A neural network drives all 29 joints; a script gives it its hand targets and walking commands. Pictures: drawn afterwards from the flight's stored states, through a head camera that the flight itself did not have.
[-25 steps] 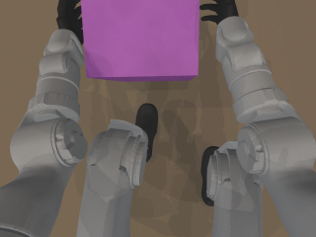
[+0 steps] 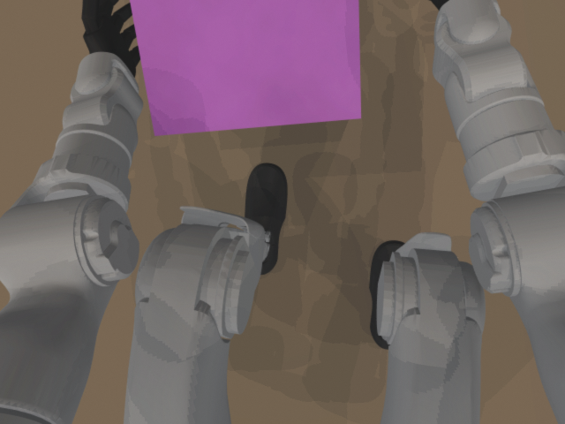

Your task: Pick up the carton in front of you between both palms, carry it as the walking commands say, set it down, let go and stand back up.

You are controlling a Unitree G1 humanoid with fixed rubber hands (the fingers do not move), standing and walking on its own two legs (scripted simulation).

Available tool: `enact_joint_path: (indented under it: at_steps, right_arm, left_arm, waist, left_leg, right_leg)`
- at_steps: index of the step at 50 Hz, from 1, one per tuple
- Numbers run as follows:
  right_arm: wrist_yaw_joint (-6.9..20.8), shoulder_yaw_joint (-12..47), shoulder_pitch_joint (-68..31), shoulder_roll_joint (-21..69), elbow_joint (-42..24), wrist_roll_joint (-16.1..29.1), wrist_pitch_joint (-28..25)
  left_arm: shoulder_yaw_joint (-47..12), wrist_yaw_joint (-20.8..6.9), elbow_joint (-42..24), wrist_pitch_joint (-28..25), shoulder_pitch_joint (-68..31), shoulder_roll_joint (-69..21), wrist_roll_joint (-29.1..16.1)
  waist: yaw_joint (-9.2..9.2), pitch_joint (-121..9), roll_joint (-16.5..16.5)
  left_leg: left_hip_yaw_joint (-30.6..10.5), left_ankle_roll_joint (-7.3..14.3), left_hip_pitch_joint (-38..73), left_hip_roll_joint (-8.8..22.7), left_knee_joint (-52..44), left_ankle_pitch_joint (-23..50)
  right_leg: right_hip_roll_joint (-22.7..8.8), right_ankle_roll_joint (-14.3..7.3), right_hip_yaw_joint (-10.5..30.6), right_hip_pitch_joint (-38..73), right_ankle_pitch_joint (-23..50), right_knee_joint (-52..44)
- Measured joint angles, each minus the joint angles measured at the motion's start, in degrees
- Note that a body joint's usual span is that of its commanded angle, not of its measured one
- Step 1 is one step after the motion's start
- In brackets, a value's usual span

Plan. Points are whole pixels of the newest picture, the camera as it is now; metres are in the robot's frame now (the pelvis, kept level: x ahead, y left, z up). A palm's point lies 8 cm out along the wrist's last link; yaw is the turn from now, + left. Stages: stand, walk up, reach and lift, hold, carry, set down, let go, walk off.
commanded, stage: set down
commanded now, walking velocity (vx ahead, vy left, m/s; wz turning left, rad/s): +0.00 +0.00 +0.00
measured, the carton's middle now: (266, 41) +0.50 +0.14 -0.26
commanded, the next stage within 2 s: let go in 1.18 s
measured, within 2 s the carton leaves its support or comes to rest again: neither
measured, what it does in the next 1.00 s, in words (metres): rises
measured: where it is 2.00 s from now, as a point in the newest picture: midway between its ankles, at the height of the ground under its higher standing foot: (325, 275)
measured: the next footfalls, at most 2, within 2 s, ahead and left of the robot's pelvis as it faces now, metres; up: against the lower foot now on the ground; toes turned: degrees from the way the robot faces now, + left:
none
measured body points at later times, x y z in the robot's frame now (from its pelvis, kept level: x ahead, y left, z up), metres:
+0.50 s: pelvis +0.01 +0.00 +0.06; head +0.34 +0.06 +0.35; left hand +0.46 +0.33 -0.08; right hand +0.60 -0.03 -0.07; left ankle +0.18 +0.13 -0.35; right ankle +0.08 -0.12 -0.35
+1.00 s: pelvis +0.04 +0.00 +0.18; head +0.35 +0.05 +0.51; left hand +0.46 +0.33 +0.07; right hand +0.60 -0.04 +0.07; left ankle +0.18 +0.13 -0.35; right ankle +0.08 -0.12 -0.35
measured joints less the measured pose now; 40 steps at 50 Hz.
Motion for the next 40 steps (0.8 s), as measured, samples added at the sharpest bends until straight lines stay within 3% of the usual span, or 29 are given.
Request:
enact_joint_path:
  at_steps: [5,12,18,29,40]
  right_arm:
    - [0.8,3.1,0.7,-2.3,-3.3,4.4,0.4]
    - [-0.1,0.6,2.8,-1.8,-10.0,2.7,2.5]
    - [-1.2,-3.9,5.7,-0.8,-13.4,0.5,6.0]
    - [0.0,-10.2,8.3,1.4,-7.8,-2.3,6.3]
    - [0.1,-9.5,16.7,3.2,-16.9,-4.7,8.2]
  left_arm:
    - [-2.7,0.2,-2.0,-0.7,1.5,1.6,-3.3]
    - [-3.5,1.0,-11.9,1.3,4.8,-0.5,-5.2]
    - [-3.4,2.0,-21.5,5.9,8.5,-3.9,-2.3]
    - [-1.9,1.2,-25.4,9.0,14.7,-6.7,2.9]
    - [1.0,-1.0,-32.9,11.2,22.4,-8.8,4.2]
  waist:
    - [-0.13,0.3,-0.8]
    - [0.06,-2.0,-1.1]
    - [0.59,-5.9,-3.1]
    - [0.36,-17.4,-4.4]
    - [0.49,-23.3,-3.6]
  left_leg:
    - [0.2,0.6,-0.2,0.6,0.5,-0.3]
    - [0.5,1.0,0.0,-0.2,-0.4,0.2]
    - [-0.5,0.1,2.9,-1.8,-4.2,0.5]
    - [-1.6,-0.6,7.4,-2.9,-12.8,-0.2]
    - [-0.7,-0.2,13.5,-2.4,-21.5,-0.6]
  right_leg:
    - [0.1,0.4,0.1,0.0,0.1,-0.1]
    - [-0.8,0.5,0.3,0.6,0.0,-0.8]
    - [-2.5,-0.6,-1.0,3.9,-0.1,-4.7]
    - [-3.8,-1.7,-2.2,8.7,0.5,-14.8]
    - [-3.9,-1.6,-1.0,14.0,1.9,-24.6]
